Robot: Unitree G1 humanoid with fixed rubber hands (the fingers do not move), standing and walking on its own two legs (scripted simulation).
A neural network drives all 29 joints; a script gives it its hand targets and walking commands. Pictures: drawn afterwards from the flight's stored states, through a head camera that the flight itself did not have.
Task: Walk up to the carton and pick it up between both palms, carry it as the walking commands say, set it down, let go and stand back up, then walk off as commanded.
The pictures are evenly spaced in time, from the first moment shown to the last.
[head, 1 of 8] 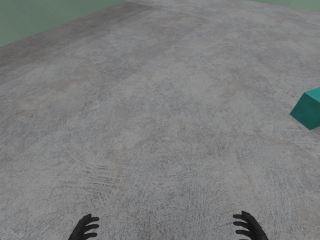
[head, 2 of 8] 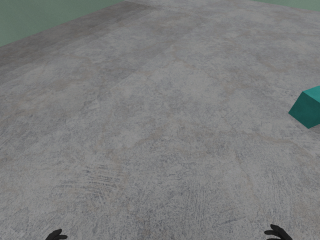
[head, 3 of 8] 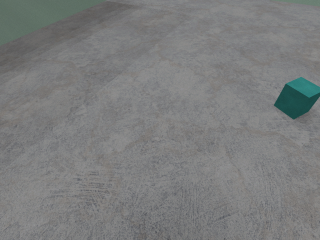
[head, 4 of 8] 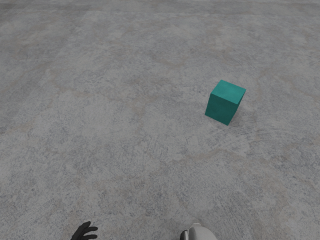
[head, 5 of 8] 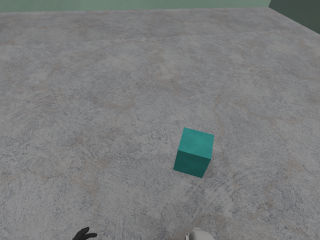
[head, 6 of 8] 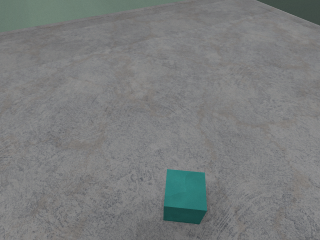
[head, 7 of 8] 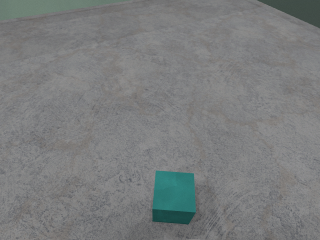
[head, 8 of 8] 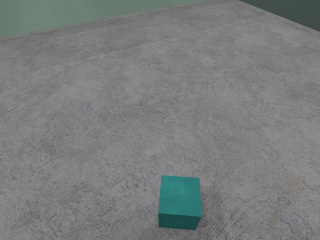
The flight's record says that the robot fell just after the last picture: no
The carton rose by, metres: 0.00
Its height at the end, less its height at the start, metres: +0.00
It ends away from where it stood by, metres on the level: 0.00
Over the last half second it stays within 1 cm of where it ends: yes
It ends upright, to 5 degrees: yes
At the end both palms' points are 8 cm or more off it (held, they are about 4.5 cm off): yes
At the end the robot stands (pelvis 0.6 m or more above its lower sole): yes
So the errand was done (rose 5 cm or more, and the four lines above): no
